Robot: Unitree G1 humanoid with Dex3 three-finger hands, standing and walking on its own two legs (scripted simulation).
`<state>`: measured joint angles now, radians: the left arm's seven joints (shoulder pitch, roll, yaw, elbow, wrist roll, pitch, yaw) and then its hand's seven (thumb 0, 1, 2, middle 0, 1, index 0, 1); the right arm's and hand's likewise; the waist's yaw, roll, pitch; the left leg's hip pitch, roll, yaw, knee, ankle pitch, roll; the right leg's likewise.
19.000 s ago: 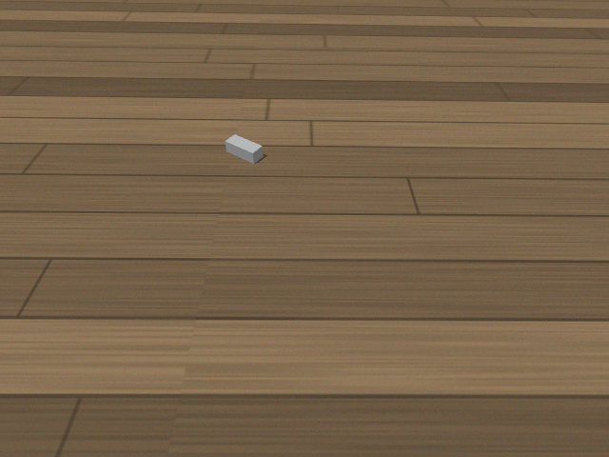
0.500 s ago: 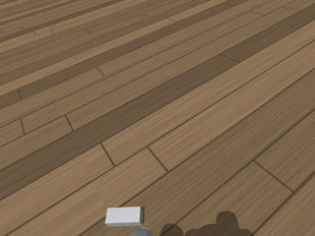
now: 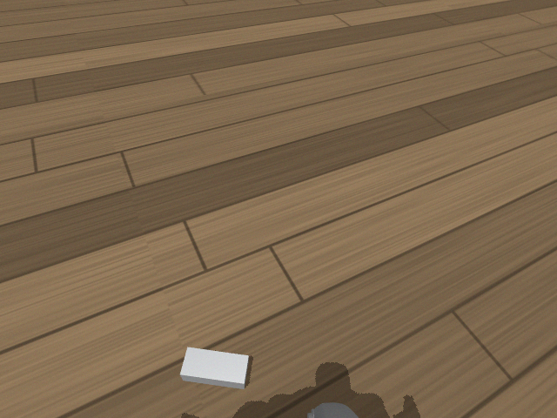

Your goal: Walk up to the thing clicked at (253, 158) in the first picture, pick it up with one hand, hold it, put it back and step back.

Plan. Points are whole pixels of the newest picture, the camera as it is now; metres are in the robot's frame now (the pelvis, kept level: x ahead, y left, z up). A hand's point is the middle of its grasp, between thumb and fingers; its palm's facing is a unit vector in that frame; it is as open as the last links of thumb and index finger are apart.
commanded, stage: walk up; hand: left
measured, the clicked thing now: (215, 368) +0.40 +0.15 -0.71
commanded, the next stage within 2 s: none
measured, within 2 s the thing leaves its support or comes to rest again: neither
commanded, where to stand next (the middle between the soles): +0.02 -0.04 m, yaw -4 degrees
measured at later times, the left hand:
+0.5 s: hand out of the picture +0.04 +0.22 -0.14, palm faces -0.12 -0.89 -0.44, open 7.4 cm
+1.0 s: hand out of the picture +0.02 +0.24 -0.13, palm faces -0.09 -0.92 -0.39, open 7.4 cm
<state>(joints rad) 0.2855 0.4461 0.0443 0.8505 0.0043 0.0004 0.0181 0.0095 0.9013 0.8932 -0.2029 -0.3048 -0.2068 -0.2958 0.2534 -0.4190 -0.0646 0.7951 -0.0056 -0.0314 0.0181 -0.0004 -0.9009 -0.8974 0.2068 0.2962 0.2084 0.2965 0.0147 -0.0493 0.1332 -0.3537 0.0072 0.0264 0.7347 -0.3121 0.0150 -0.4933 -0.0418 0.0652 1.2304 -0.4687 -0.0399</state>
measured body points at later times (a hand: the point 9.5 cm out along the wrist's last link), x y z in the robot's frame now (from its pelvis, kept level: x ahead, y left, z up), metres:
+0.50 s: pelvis -0.06 -0.05 -0.02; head -0.02 -0.09 +0.43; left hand +0.05 +0.26 -0.11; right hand +0.02 -0.39 -0.14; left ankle +0.01 +0.10 -0.67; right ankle -0.04 -0.20 -0.71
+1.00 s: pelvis -0.09 -0.04 +0.01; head -0.07 -0.03 +0.46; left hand +0.02 +0.29 -0.11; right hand -0.10 -0.37 -0.10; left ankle -0.08 +0.09 -0.71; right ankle -0.03 -0.16 -0.70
